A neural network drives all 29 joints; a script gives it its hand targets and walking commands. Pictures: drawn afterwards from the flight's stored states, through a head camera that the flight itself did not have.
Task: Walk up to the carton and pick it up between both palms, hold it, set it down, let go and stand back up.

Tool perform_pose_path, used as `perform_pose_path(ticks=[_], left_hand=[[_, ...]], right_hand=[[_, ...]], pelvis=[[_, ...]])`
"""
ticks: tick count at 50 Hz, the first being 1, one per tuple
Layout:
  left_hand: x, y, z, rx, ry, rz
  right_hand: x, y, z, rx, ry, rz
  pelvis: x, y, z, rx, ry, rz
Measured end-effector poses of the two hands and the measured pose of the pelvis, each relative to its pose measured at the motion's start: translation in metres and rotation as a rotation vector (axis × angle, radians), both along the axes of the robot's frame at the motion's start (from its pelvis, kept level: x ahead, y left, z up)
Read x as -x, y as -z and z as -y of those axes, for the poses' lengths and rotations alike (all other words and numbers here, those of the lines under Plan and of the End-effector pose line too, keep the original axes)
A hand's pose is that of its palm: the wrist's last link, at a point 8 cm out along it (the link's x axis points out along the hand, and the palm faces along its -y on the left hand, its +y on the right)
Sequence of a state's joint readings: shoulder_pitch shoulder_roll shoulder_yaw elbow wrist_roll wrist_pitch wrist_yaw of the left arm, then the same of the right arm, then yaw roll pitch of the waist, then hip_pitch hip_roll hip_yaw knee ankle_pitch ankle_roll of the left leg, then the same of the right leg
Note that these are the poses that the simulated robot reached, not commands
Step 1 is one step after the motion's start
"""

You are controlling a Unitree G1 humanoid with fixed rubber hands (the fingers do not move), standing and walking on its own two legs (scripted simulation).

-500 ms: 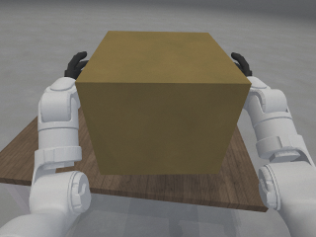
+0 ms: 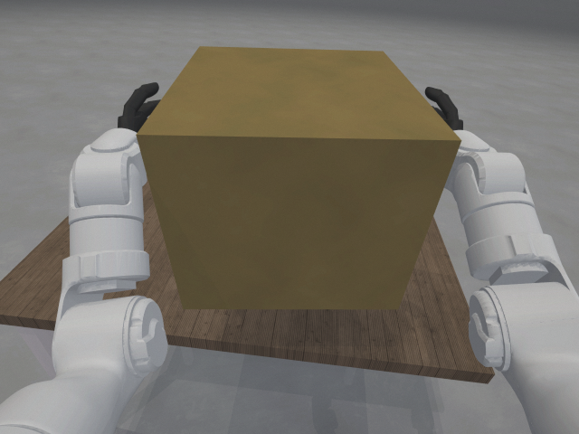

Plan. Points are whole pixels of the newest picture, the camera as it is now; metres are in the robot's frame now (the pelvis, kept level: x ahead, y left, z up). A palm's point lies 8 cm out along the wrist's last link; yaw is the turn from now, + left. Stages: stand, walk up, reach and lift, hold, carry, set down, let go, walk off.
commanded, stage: hold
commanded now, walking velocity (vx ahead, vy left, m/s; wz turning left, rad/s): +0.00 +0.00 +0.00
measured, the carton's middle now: (291, 168) +0.43 -0.01 +0.22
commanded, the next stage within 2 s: none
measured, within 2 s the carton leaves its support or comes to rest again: neither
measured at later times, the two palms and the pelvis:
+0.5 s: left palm (141, 146) +0.37 +0.19 +0.28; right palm (447, 148) +0.37 -0.20 +0.28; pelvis +0.01 +0.00 +0.00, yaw +0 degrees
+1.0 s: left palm (128, 148) +0.36 +0.20 +0.27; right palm (435, 143) +0.38 -0.19 +0.29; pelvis +0.00 +0.00 +0.00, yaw +0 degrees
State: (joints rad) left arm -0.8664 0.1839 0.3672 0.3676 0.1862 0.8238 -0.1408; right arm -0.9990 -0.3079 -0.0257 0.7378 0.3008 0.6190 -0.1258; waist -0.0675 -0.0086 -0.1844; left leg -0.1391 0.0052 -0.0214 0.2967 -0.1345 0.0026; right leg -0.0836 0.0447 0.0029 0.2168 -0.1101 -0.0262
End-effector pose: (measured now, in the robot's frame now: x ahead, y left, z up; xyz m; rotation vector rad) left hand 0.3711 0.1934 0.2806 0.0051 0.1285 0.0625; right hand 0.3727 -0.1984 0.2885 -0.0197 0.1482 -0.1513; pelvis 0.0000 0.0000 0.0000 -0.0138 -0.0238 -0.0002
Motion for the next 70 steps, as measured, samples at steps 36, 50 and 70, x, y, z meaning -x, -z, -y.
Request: perform_pose_path(ticks=[36,50,70], left_hand=[[0.001,0.008,0.005,0.009,-0.004,-0.004],[0.007,0.006,-0.008,0.006,-0.031,0.005],[0.002,0.01,0.001,0.005,-0.009,0.004]], right_hand=[[0.0,0.005,0.004,-0.002,0.0,-0.001],[-0.004,0.001,-0.009,-0.002,-0.028,0.007],[0.0,0.008,0.0,-0.008,-0.002,0.006]], pelvis=[[-0.005,0.0,0.002,0.0,0.002,0.014],[-0.004,0.0,0.003,-0.001,-0.007,0.018],[-0.007,0.0,-0.001,0.003,-0.001,0.016]])
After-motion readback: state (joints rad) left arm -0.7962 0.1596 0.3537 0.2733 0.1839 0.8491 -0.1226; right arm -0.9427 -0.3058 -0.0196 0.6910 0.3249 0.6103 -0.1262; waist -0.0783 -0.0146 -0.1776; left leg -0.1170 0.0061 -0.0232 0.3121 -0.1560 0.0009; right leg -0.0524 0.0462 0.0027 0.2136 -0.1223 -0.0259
